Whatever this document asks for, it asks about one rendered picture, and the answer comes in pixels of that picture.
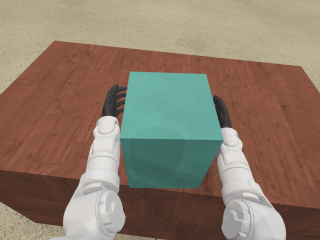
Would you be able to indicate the carton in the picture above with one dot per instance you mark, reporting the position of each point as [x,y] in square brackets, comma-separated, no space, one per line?
[170,131]

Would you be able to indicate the robot left forearm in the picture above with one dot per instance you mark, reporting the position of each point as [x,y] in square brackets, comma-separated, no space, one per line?
[103,160]

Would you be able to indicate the robot right forearm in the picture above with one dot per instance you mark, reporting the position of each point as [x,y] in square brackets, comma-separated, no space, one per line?
[235,173]

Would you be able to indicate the robot right upper arm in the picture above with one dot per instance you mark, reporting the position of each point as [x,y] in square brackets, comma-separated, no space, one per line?
[247,220]

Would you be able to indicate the pedestal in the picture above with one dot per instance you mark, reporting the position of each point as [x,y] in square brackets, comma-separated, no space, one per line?
[49,112]

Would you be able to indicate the robot right hand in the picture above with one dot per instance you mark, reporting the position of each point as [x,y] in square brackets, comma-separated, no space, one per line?
[222,112]

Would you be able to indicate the robot left hand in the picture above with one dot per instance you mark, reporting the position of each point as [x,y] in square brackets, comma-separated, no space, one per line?
[110,104]

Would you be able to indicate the robot left upper arm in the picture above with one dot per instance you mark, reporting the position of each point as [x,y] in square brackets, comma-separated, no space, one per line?
[95,216]

